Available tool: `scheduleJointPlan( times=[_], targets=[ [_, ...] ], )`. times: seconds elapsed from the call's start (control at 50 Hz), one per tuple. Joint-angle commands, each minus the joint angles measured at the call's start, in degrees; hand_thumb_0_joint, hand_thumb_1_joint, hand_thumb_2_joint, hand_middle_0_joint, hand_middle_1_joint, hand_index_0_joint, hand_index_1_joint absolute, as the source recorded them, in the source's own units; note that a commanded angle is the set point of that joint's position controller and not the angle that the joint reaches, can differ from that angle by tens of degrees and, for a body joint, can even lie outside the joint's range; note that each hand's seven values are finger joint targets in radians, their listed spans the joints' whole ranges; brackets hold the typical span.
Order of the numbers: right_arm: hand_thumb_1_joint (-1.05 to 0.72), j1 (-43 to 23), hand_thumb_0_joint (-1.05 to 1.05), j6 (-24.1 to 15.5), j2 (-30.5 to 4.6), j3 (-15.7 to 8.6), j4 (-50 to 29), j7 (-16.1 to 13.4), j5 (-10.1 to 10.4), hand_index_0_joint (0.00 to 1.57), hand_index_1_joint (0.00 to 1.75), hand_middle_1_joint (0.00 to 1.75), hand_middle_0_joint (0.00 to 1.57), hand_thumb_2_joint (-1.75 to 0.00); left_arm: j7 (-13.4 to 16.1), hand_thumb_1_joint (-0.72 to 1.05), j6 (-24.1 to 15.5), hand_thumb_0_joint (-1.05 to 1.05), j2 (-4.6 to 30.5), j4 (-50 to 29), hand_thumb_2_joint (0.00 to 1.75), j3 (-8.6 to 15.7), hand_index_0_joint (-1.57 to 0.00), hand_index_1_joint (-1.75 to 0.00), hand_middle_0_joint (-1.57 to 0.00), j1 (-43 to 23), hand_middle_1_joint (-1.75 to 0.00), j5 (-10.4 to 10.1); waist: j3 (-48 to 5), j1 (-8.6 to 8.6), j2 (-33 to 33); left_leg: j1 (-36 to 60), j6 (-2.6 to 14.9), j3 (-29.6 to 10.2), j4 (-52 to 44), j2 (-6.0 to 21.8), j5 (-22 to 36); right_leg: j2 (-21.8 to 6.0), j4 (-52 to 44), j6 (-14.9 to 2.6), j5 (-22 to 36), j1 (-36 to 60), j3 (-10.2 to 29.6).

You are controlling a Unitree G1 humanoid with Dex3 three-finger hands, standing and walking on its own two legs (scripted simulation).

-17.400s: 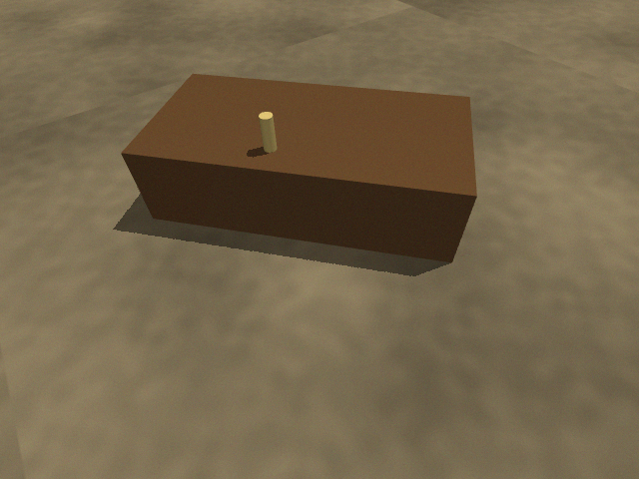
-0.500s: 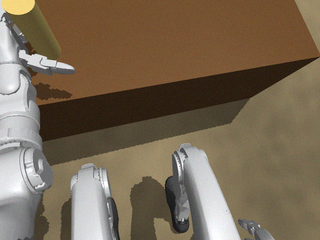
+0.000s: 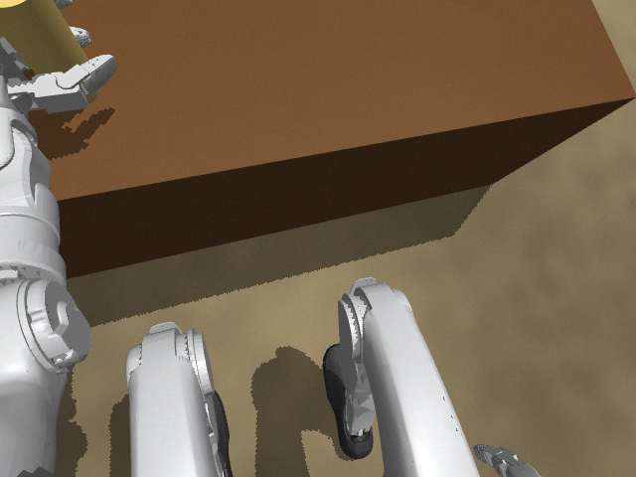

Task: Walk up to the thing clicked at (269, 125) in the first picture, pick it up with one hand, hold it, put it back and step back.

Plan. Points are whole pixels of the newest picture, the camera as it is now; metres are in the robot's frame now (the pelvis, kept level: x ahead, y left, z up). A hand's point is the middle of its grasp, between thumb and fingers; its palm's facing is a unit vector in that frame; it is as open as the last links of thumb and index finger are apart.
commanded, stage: settle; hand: left
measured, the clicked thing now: (45, 42) +0.59 +0.19 +0.02
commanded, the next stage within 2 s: lift in 1.22 s
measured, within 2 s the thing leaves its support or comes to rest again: leaves its support in 0.48 s
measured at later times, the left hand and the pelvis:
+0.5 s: hand (53, 63) +0.57 +0.19 +0.02, palm faces +0.09 -0.99 -0.06, open 7.1 cm; pelvis +0.00 +0.00 +0.02, yaw +0 degrees
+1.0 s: hand out of the picture +0.58 +0.18 +0.09, palm faces +0.09 -1.00 -0.04, open 7.2 cm; pelvis +0.01 +0.00 +0.08, yaw +1 degrees
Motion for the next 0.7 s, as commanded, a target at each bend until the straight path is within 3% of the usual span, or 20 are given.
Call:
scheduleJointPlan(
  times=[0.0, 0.02, 0.04, 0.06, 0.1, 0.14, 0.18, 0.3, 0.4, 0.48, 0.5, 0.54, 0.58, 0.62, 0.68],
  targets=[
    [-0.9, 12.56, 0.0, -0.05, -12.4, -4.32, -1.38, -0.69, -0.4, 0.2, 0.3, 0.3, 0.2, -0.89, 0.05, 0.3, -3.09, 0.0, 10.01, -8.83, 0.87, 0.04, -1.14, -1.04, -1.13, -20.28, -1.05, 0.36, -39.66, -1.29, 9.94, 22.61, 2.3, 2.82, -13.7, -0.85, 11.22, 1.93, -11.9, -2.74, 12.05, 26.67, -1.85],
    [-0.9, 12.83, 0.0, 0.07, -12.18, -4.27, -0.82, -0.63, -0.4, 0.2, 0.3, 0.3, 0.2, -0.89, 0.19, 0.32, -2.73, 0.0, 10.31, -7.8, 0.88, -0.08, -1.17, -1.05, -1.16, -19.13, -1.07, 0.93, -39.02, -0.75, 10.89, 23.51, 2.14, 2.58, -14.12, -0.74, 10.54, 2.04, -11.62, -2.94, 10.83, 24.84, -2.07],
    [-0.9, 13.27, 0.0, 0.25, -12.22, -4.39, -0.79, -0.53, -0.49, 0.2, 0.3, 0.3, 0.2, -0.89, -0.06, 0.36, -2.64, 0.0, 8.7, -7.76, 0.9, -1.31, -1.19, -1.07, -1.18, -19.23, -1.09, 1.01, -39.12, -1.56, 11.8, 23.76, 2.04, 2.49, -14.06, -0.69, 10.77, 2.17, -11.47, -3.05, 11.05, 24.52, -2.3],
    [-0.89, 13.29, 0.0, 0.38, -12.48, -4.4, -0.89, -0.51, -0.26, 0.2, 0.3, 0.3, 0.2, -0.89, -0.13, 0.41, -2.49, 0.0, 9.19, -7.69, 0.98, -0.72, -1.21, -1.13, -1.2, -18.73, -1.14, 1.0, -38.6, -1.05, 11.54, 24.48, 1.94, 2.16, -14.42, -0.64, 10.97, 1.96, -11.25, -3.1, 11.05, 23.67, -2.42],
    [-0.89, 13.06, 0.0, 0.33, -12.59, -4.38, -0.99, -0.5, -0.38, 0.2, 0.3, 0.3, 0.2, -0.89, -0.1, 0.46, -2.17, 0.0, 7.33, -7.15, 1.09, -1.84, -1.21, -1.21, -1.21, -19.86, -1.22, 0.58, -37.39, -2.52, 10.61, 22.97, 2.09, 2.25, -13.1, -0.57, 11.54, 2.15, -11.05, -2.96, 12.11, 23.6, -2.56],
    [-0.9, 13.47, 0.0, 0.64, -12.6, -4.41, -1.03, -0.47, -0.35, 0.2, 0.3, 0.3, 0.2, -0.9, 0.08, 0.44, -2.0, 0.0, 9.58, -8.82, 1.11, -0.61, -1.25, -1.25, -1.25, -19.76, -1.25, 0.92, -38.03, -1.49, 11.28, 22.97, 2.09, 2.2, -13.58, -0.67, 11.28, 1.86, -10.95, -3.0, 11.85, 23.9, -2.53],
    [-0.9, 13.0, 0.0, 0.82, -12.82, -4.51, -1.63, -0.38, -0.11, 0.2, 0.3, 0.3, 0.2, -0.89, -0.03, 0.43, -1.46, 0.0, 9.49, -8.52, 1.13, -0.33, -1.28, -1.27, -1.27, -18.01, -1.27, 1.01, -38.48, -0.98, 11.6, 25.43, 1.91, 1.63, -14.43, -0.52, 11.48, 1.65, -11.04, -3.05, 11.6, 23.0, -2.62],
    [-0.9, 13.94, 0.0, 1.37, -12.53, -4.99, -2.08, -0.92, 0.49, 0.2, 0.3, 0.3, 0.2, -0.89, -0.16, 0.39, -0.06, 0.0, 10.23, -17.6, 1.18, -0.71, -1.32, -1.34, -1.31, -22.18, -1.34, -0.12, -45.16, -0.02, 14.77, 30.77, 1.69, 1.75, -15.31, -0.39, 15.1, 1.5, -11.46, -3.31, 14.3, 25.71, -2.11],
    [-0.9, 13.77, 0.0, 1.03, -11.92, -5.58, -2.59, -1.92, 1.32, 0.2, 0.3, 0.3, 0.2, -0.89, 1.06, 0.37, 0.39, 0.0, 11.15, -26.09, 1.21, -0.65, -1.33, -1.37, -1.33, -27.26, -1.37, -1.67, -46.98, -0.06, 14.83, 31.93, 1.91, 1.74, -17.94, -0.41, 11.1, 1.33, -14.3, -3.22, 11.78, 28.26, -1.41],
    [-0.9, 13.54, 0.0, 0.59, -11.59, -5.82, -2.71, -2.79, 1.91, 0.2, 0.3, 0.3, 0.2, -0.9, 1.51, 0.34, 0.77, 0.0, 11.72, -31.46, 1.21, -0.98, -1.32, -1.37, -1.32, -28.78, -1.37, -2.53, -49.71, 0.35, 15.85, 37.09, 1.78, 1.17, -20.11, -0.18, 12.88, 1.47, -16.38, -3.38, 12.54, 29.58, -0.97],
    [-0.9, 13.66, 0.0, 0.4, -11.48, -6.02, -2.84, -2.96, 1.93, 0.2, 0.3, 0.3, 0.2, -0.9, 1.44, 0.33, 1.16, 0.0, 9.55, -30.34, 1.23, -2.08, -1.33, -1.39, -1.33, -27.96, -1.39, -2.65, -49.1, -0.46, 15.01, 36.88, 1.9, 1.3, -20.72, -0.27, 13.1, 1.46, -17.42, -3.31, 13.1, 31.12, -0.92],
    [-0.9, 13.72, 0.0, 0.13, -11.02, -6.04, -1.96, -3.26, 2.01, 0.2, 0.3, 0.3, 0.2, -0.9, 1.8, 0.32, 1.84, 0.0, 9.82, -27.58, 1.24, -1.74, -1.33, -1.39, -1.32, -25.74, -1.39, -2.76, -46.62, 0.0, 11.8, 34.28, 2.4, 2.05, -21.19, -0.43, 11.67, 1.79, -19.55, -3.01, 12.37, 33.33, -0.48],
    [-0.89, 13.35, 0.0, -0.06, -10.94, -5.49, -1.15, -3.27, 2.05, 0.2, 0.3, 0.3, 0.2, -0.9, 1.5, 0.34, 2.53, 0.0, 6.74, -22.46, 1.23, -3.26, -1.32, -1.38, -1.31, -21.73, -1.38, -3.14, -42.36, 0.06, 11.11, 34.35, 2.37, 1.85, -21.95, -0.4, 12.77, 1.65, -20.3, -3.19, 12.77, 31.64, -0.43],
    [-0.89, 13.67, 0.0, -0.15, -11.01, -5.79, -1.15, -3.31, 1.92, 0.2, 0.3, 0.3, 0.2, -0.89, 1.95, 0.36, 2.12, 0.0, 10.05, -26.35, 1.25, -1.78, -1.34, -1.4, -1.33, -24.71, -1.4, -2.63, -45.59, 1.31, 13.91, 38.61, 2.02, 1.67, -22.75, -0.24, 15.58, 1.59, -20.36, -3.49, 14.54, 31.89, -0.42],
    [-0.88, 12.7, 0.0, -0.43, -10.33, -5.31, -1.97, -3.12, 2.14, 0.2, 0.3, 0.3, 0.2, -0.89, 1.81, 0.4, 2.82, 0.0, 5.96, -20.92, 1.3, -3.15, -1.35, -1.43, -1.34, -21.5, -1.43, -3.01, -41.62, 0.36, 10.78, 36.85, 2.14, 1.43, -23.62, -0.22, 16.17, 1.88, -21.36, -3.51, 15.23, 32.5, -0.86]
  ],
)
